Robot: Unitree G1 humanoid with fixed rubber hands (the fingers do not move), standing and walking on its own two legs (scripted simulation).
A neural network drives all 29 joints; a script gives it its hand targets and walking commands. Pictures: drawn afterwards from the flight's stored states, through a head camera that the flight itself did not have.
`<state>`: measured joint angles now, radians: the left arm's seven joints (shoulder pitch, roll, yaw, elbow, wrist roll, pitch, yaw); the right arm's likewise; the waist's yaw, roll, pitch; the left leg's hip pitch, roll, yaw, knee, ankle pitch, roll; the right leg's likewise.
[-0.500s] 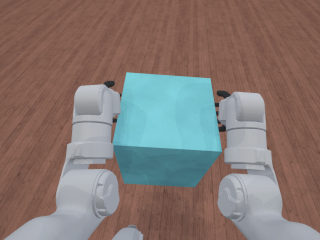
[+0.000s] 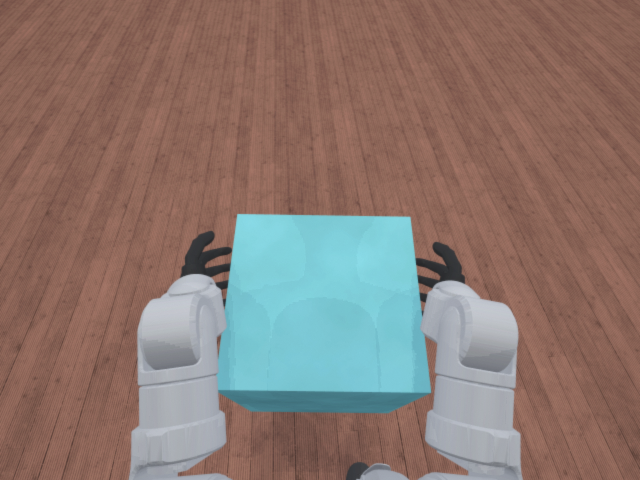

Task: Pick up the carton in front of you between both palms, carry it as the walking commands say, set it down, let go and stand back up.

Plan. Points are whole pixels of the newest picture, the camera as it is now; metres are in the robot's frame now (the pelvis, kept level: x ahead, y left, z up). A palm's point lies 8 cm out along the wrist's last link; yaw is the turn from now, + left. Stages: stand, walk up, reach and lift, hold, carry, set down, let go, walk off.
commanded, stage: carry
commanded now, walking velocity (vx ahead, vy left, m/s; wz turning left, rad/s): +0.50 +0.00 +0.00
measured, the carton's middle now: (321, 325) +0.33 -0.01 -0.02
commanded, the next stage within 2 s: none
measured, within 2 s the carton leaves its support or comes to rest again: neither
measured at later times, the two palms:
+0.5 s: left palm (226, 127) +0.59 +0.14 +0.11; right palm (410, 138) +0.59 -0.14 +0.10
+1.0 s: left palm (233, 46) +0.89 +0.17 +0.08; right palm (371, 55) +0.89 -0.11 +0.08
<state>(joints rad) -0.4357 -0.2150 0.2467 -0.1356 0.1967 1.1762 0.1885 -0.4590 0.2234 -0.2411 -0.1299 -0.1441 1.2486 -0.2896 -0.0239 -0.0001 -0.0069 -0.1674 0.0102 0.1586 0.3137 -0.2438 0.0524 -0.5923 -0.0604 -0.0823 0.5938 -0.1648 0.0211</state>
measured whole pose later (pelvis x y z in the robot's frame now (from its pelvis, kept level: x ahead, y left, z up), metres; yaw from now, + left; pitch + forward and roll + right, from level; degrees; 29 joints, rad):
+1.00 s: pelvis +0.60 +0.03 +0.00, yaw +0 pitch +4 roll +0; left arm -0.32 -0.17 0.14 -0.17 0.13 1.17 0.25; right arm -0.33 0.17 -0.13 -0.14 -0.10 1.21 -0.28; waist 0.00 -0.01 -0.05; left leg -0.11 0.04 0.20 0.34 -0.29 0.02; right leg -0.55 -0.07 -0.16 0.52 -0.01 0.02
